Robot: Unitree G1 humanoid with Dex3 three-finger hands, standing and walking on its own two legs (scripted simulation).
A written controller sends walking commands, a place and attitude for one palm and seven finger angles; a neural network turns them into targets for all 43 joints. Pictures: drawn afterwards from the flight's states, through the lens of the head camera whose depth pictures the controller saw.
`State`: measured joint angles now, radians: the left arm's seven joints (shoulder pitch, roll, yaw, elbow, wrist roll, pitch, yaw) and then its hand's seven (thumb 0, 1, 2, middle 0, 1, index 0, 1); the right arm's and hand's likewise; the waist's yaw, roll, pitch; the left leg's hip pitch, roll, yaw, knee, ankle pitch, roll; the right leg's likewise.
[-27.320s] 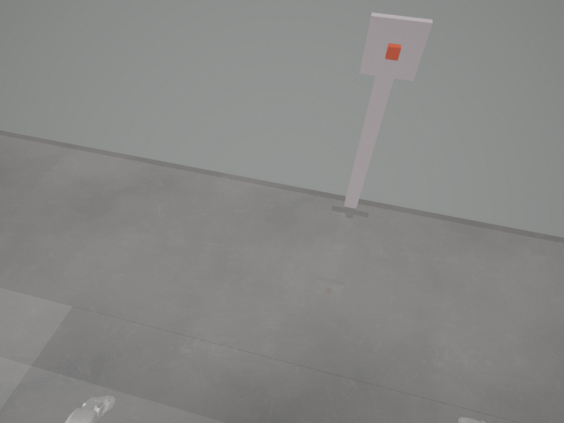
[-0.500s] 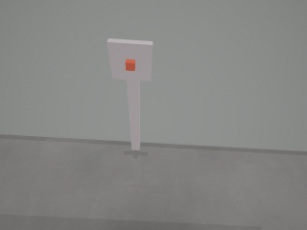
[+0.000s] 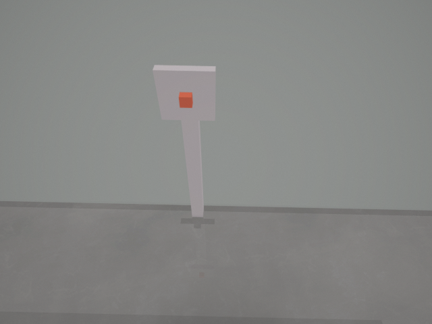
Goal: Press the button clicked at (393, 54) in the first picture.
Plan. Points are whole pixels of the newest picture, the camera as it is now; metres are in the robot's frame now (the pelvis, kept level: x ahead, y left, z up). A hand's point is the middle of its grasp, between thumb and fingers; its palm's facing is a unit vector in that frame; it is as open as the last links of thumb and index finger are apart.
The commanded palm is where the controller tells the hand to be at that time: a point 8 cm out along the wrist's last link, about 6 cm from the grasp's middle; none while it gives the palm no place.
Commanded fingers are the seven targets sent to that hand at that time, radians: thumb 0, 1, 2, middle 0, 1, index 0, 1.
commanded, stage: let the arm hang, fingers relaxed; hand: left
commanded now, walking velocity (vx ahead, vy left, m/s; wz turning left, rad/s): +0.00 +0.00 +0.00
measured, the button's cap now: (186, 99) +0.73 +0.14 +0.01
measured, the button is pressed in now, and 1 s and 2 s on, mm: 0 0 0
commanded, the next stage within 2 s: stand and wait in 0.22 s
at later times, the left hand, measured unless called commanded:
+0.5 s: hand out of the picture +0.01 +0.16 -0.18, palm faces +0.03 -0.98 -0.19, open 7.4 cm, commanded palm none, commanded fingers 0.00 0.90 0.90 -0.20 -0.30 -0.20 -0.30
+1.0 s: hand out of the picture +0.06 +0.18 -0.17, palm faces +0.01 -0.97 -0.23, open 7.4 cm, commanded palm none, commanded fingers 0.00 0.90 0.90 -0.20 -0.30 -0.20 -0.30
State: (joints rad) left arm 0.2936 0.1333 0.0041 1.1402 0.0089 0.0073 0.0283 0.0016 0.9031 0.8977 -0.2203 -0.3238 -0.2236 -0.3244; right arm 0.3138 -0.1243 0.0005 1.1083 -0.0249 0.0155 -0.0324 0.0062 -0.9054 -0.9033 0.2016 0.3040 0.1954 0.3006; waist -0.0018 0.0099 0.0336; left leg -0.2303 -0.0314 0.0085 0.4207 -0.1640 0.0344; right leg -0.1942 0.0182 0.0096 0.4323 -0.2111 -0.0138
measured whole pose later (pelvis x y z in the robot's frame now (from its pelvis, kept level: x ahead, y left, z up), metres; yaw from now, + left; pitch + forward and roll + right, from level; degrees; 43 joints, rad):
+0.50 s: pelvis +0.02 -0.01 +0.00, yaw +0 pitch -1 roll +0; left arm 0.27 0.14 0.01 1.15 0.01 -0.01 0.03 0.00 0.90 0.90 -0.20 -0.30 -0.20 -0.30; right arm 0.29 -0.14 -0.01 1.12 -0.02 0.01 -0.04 0.01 -0.91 -0.90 0.20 0.30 0.19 0.30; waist 0.00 0.01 0.05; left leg -0.21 -0.02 0.01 0.41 -0.19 0.02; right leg -0.17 0.03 0.01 0.42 -0.23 -0.02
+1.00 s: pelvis +0.03 -0.01 +0.00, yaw -1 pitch -1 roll +0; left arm 0.20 0.19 0.01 1.14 0.01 -0.01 0.03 0.00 0.90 0.90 -0.20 -0.30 -0.20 -0.30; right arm 0.21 -0.19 -0.01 1.13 -0.02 0.00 -0.03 0.01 -0.91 -0.90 0.20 0.30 0.20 0.30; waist -0.01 0.01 0.06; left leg -0.16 -0.01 0.01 0.38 -0.19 0.01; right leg -0.13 0.04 0.02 0.38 -0.23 -0.03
